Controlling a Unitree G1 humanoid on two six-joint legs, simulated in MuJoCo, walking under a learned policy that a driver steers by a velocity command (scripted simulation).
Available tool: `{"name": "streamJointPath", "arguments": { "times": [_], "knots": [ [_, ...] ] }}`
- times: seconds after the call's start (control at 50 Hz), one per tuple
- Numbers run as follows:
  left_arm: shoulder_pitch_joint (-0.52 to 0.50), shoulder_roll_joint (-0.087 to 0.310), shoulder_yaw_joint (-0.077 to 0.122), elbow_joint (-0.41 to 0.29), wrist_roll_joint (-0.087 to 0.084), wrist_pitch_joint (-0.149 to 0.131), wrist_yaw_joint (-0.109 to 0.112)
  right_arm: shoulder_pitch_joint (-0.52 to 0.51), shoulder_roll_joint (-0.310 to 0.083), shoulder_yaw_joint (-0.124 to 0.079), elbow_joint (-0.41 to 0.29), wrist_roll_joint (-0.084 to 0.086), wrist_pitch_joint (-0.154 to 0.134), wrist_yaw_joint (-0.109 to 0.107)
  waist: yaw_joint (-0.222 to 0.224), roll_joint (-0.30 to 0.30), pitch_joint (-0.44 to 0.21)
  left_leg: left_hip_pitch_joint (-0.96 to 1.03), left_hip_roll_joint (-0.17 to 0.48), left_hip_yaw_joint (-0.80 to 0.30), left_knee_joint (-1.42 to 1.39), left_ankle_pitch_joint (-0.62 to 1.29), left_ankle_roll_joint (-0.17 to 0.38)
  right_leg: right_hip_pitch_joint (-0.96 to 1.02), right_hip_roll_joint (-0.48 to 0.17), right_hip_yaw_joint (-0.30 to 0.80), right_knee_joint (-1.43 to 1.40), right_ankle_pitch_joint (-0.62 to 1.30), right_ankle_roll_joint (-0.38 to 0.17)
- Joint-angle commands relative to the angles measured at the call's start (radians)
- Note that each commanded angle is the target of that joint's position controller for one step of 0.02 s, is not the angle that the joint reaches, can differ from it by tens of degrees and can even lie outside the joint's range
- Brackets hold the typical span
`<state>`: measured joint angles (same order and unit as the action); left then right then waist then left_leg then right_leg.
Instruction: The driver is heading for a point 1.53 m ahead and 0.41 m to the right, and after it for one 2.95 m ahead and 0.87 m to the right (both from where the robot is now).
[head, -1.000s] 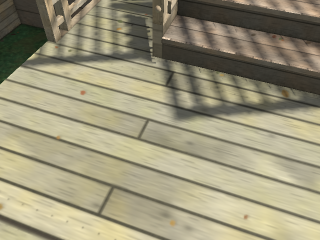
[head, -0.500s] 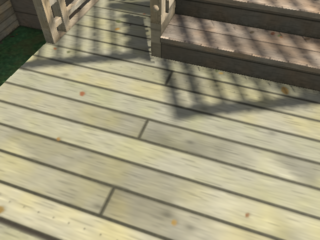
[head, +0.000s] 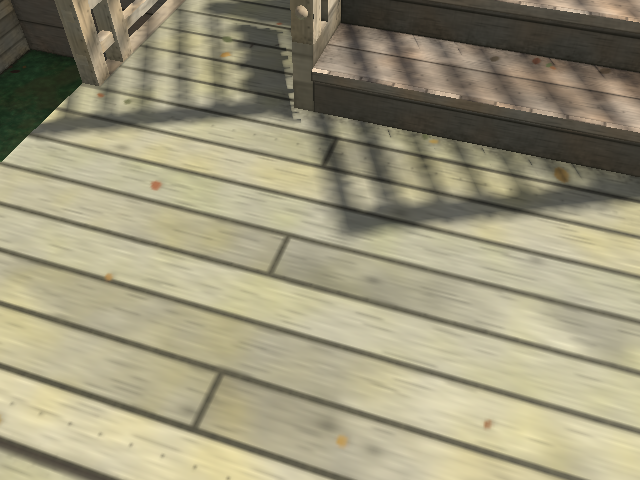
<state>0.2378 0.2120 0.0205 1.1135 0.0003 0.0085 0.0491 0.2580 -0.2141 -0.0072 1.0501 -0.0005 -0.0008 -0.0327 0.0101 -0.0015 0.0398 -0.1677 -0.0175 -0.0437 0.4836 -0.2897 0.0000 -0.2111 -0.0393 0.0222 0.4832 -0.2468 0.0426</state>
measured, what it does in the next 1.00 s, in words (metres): walks ahead: left foot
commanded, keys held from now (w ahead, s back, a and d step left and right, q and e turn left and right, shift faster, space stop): no key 0.26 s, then w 0.70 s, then w+e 0.04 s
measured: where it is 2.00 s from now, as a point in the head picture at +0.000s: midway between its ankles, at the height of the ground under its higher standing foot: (385, 342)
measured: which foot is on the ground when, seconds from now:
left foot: down 0.00-0.52, up 0.54-0.94, down 0.96-1.00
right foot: down 0.00-0.96, up 0.98-1.00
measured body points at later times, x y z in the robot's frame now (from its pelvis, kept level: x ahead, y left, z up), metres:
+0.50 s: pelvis +0.04 -0.02 -0.01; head +0.03 -0.03 +0.44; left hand +0.03 +0.22 -0.16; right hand +0.00 -0.27 -0.17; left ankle -0.02 +0.12 -0.74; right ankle +0.01 -0.13 -0.74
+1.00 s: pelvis +0.27 +0.01 -0.02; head +0.31 +0.01 +0.42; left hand +0.17 +0.25 -0.16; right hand +0.49 -0.23 -0.11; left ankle +0.39 +0.10 -0.74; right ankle +0.04 -0.13 -0.69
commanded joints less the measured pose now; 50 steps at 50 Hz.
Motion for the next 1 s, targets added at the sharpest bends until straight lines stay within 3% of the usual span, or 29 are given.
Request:
{"name": "streamJointPath", "arguments": {
  "times": [0.02, 0.26, 0.28, 0.32, 0.36, 0.42, 0.44, 0.46, 0.48, 0.5, 0.52, 0.54, 0.56, 0.58, 0.6, 0.62, 0.64, 0.66, 0.7, 0.76, 0.8, 0.86, 0.9, 0.92, 0.94, 0.96, 0.98, 1.0],
  "knots": [
    [0.049, 0.1, 0.014, -0.016, 0.0, -0.005, 0.003, 0.048, -0.098, -0.015, -0.015, 0.0, -0.006, -0.003, -0.001, 0.001, 0.015, -0.068, 0.019, -0.009, -0.099, 0.141, 0.014, 0.023, 0.01, -0.018, -0.063, 0.12, -0.016],
    [0.083, 0.081, 0.008, -0.01, -0.001, -0.006, 0.004, 0.079, -0.079, -0.01, 0.009, 0.002, -0.005, -0.006, -0.003, 0.0, 0.024, -0.078, 0.017, -0.002, -0.095, 0.129, 0.01, 0.011, 0.015, -0.018, -0.061, 0.109, -0.021],
    [0.103, 0.068, 0.004, 0.0, -0.001, -0.005, 0.004, 0.098, -0.068, -0.008, 0.02, 0.001, -0.004, -0.007, -0.003, 0.004, 0.0, -0.069, 0.008, 0.007, -0.102, 0.027, 0.013, 0.021, 0.027, -0.032, -0.06, 0.018, -0.022],
    [0.105, 0.078, 0.01, -0.003, -0.011, -0.004, 0.009, 0.1, -0.101, -0.02, 0.015, 0.013, 0.001, -0.013, -0.007, 0.026, 0.045, -0.124, 0.0, -0.005, -0.104, -0.321, 0.047, -0.041, 0.066, -0.065, -0.009, -0.287, -0.044],
    [0.083, 0.073, 0.01, -0.025, -0.012, -0.02, 0.007, 0.109, -0.118, -0.027, 0.002, 0.02, -0.01, -0.013, -0.018, 0.052, 0.124, -0.183, 0.057, -0.088, -0.144, -0.505, 0.093, -0.141, 0.059, -0.049, 0.03, -0.402, -0.071],
    [0.058, 0.02, 0.0, -0.056, -0.017, -0.07, -0.018, 0.181, -0.173, -0.051, 0.009, 0.032, -0.039, -0.002, -0.042, 0.186, 0.117, -0.096, 0.233, -0.349, -0.258, -0.567, 0.195, -0.236, 0.067, -0.088, 0.23, -0.212, -0.074],
    [0.055, 0.02, 0.0, -0.063, -0.022, -0.084, -0.028, 0.168, -0.176, -0.055, 0.001, 0.034, -0.044, 0.001, -0.034, 0.194, 0.128, -0.139, 0.278, -0.417, -0.287, -0.558, 0.223, -0.213, 0.046, -0.065, 0.271, -0.191, -0.092],
    [0.078, 0.02, 0.002, -0.062, -0.029, -0.095, -0.035, 0.123, -0.167, -0.052, -0.017, 0.034, -0.047, 0.003, -0.003, 0.184, 0.141, -0.182, 0.279, -0.407, -0.285, -0.523, 0.22, -0.165, 0.037, -0.059, 0.234, -0.2, -0.114],
    [0.14, 0.012, 0.002, -0.045, -0.034, -0.103, -0.039, 0.061, -0.16, -0.049, -0.039, 0.038, -0.048, 0.006, 0.043, 0.174, 0.148, -0.244, 0.242, -0.341, -0.25, -0.476, 0.191, -0.053, 0.04, -0.064, 0.108, -0.2, -0.134],
    [0.233, 0.024, 0.009, -0.011, -0.031, -0.106, -0.039, -0.003, -0.146, -0.045, -0.065, 0.042, -0.049, 0.008, 0.088, 0.127, 0.149, -0.322, 0.171, -0.239, -0.157, -0.371, 0.145, 0.096, 0.042, -0.04, -0.02, -0.152, -0.139],
    [0.361, 0.1, 0.033, 0.025, -0.022, -0.11, -0.037, -0.048, -0.092, -0.032, -0.09, 0.037, -0.059, 0.011, 0.126, -0.048, 0.108, -0.437, 0.059, -0.068, 0.114, -0.198, 0.08, 0.249, -0.074, 0.168, -0.126, -0.184, -0.167],
    [0.49, 0.249, 0.07, 0.041, -0.025, -0.118, -0.052, -0.055, -0.051, -0.023, -0.133, 0.032, -0.081, 0.006, 0.149, -0.329, 0.045, -0.582, -0.043, 0.067, 0.441, -0.192, 0.03, 0.365, -0.298, 0.587, -0.294, -0.256, -0.29],
    [0.444, 0.19, 0.048, 0.025, -0.003, -0.13, -0.055, -0.059, -0.083, -0.03, -0.138, 0.041, -0.1, 0.008, 0.107, -0.231, 0.054, -0.66, -0.006, -0.032, 0.644, -0.241, 0.044, 0.349, -0.363, 0.725, -0.325, -0.245, -0.327],
    [0.364, 0.136, 0.034, -0.004, -0.002, -0.138, -0.056, -0.04, -0.084, -0.031, -0.131, 0.05, -0.112, 0.019, 0.065, -0.141, 0.101, -0.712, 0.041, -0.054, 0.739, -0.167, 0.066, 0.331, -0.342, 0.619, -0.306, -0.168, -0.305],
    [0.314, 0.114, 0.027, -0.026, -0.007, -0.139, -0.061, -0.027, -0.079, -0.032, -0.118, 0.046, -0.121, 0.028, 0.046, -0.097, 0.093, -0.719, 0.073, -0.043, 0.75, -0.08, 0.082, 0.327, -0.292, 0.497, -0.306, -0.107, -0.275],
    [0.291, 0.101, 0.02, -0.035, -0.01, -0.134, -0.064, -0.05, -0.1, -0.042, -0.122, 0.039, -0.127, 0.032, 0.038, -0.068, 0.101, -0.736, 0.098, -0.025, 0.713, -0.013, 0.087, 0.334, -0.262, 0.399, -0.314, 0.001, -0.248],
    [0.297, 0.068, 0.009, -0.034, -0.007, -0.125, -0.063, -0.08, -0.116, -0.053, -0.13, 0.03, -0.129, 0.038, 0.04, -0.074, 0.092, -0.71, 0.118, -0.004, 0.667, 0.033, 0.084, 0.33, -0.22, 0.3, -0.32, 0.128, -0.219],
    [0.32, 0.051, 0.003, -0.03, -0.004, -0.115, -0.059, -0.089, -0.103, -0.054, -0.134, 0.029, -0.126, 0.046, 0.041, -0.096, 0.076, -0.681, 0.122, 0.019, 0.627, 0.059, 0.076, 0.328, -0.192, 0.234, -0.323, 0.212, -0.205],
    [0.342, 0.061, 0.001, -0.036, 0.002, -0.1, -0.045, -0.13, -0.059, -0.045, -0.148, 0.028, -0.113, 0.058, 0.043, -0.09, 0.067, -0.655, 0.116, 0.057, 0.534, 0.109, 0.05, 0.304, -0.168, 0.157, -0.335, 0.301, -0.207],
    [0.313, 0.114, 0.008, -0.067, 0.006, -0.093, -0.025, -0.295, -0.019, -0.022, -0.216, 0.026, -0.107, 0.063, 0.06, -0.08, 0.106, -0.536, 0.079, 0.096, 0.267, 0.227, 0.018, 0.16, -0.141, 0.086, -0.384, 0.277, -0.212],
    [0.336, 0.145, 0.018, -0.066, -0.003, -0.096, -0.021, -0.352, -0.038, -0.02, -0.242, 0.03, -0.104, 0.068, 0.066, -0.105, 0.117, -0.451, 0.055, 0.114, 0.171, 0.275, 0.017, 0.125, -0.156, 0.074, -0.414, 0.26, -0.22],
    [0.335, 0.151, 0.03, -0.06, -0.02, -0.097, -0.02, -0.389, -0.08, -0.026, -0.271, 0.035, -0.106, 0.076, 0.04, -0.104, 0.129, -0.426, 0.054, 0.086, 0.08, 0.292, 0.054, 0.21, -0.201, 0.059, -0.39, 0.342, -0.205],
    [0.31, 0.169, 0.04, -0.068, -0.014, -0.089, -0.021, -0.327, -0.123, -0.046, -0.266, 0.032, -0.111, 0.079, -0.016, -0.12, 0.058, -0.317, 0.02, 0.098, 0.063, 0.258, 0.088, 0.285, -0.216, 0.034, -0.274, 0.64, -0.18],
    [0.295, 0.176, 0.044, -0.074, -0.006, -0.08, -0.022, -0.225, -0.154, -0.065, -0.239, 0.033, -0.111, 0.075, -0.072, -0.136, -0.018, -0.185, -0.012, 0.117, 0.076, 0.234, 0.109, 0.294, -0.203, 0.011, -0.143, 0.825, -0.165],
    [0.281, 0.168, 0.041, -0.084, 0.001, -0.071, -0.024, -0.057, -0.192, -0.089, -0.187, 0.038, -0.106, 0.068, -0.151, -0.132, -0.119, 0.027, -0.031, 0.127, 0.069, 0.231, 0.137, 0.238, -0.163, -0.018, 0.056, 0.898, -0.139],
    [0.273, 0.142, 0.027, -0.112, 0.014, -0.07, -0.028, 0.122, -0.255, -0.109, -0.147, 0.028, -0.099, 0.058, -0.212, -0.049, -0.243, 0.333, 0.139, -0.076, 0.08, 0.154, 0.196, 0.006, -0.116, -0.035, 0.361, 0.631, -0.11],
    [0.42, -0.044, -0.02, -0.119, 0.003, -0.091, -0.043, 0.202, -0.322, -0.119, -0.123, 0.009, -0.097, 0.064, -0.121, 0.259, -0.432, 0.634, 0.417, -0.616, -0.08, -0.124, 0.374, -0.344, 0.092, -0.001, 0.753, -0.172, -0.053],
    [0.344, 0.046, 0.0, -0.114, -0.031, -0.121, -0.047, 0.157, -0.221, -0.093, -0.124, 0.012, -0.101, 0.066, -0.15, 0.195, -0.377, 0.557, 0.405, -0.743, -0.221, -0.203, 0.338, -0.446, 0.075, 0.143, 0.896, -0.292, -0.08]
  ]
}}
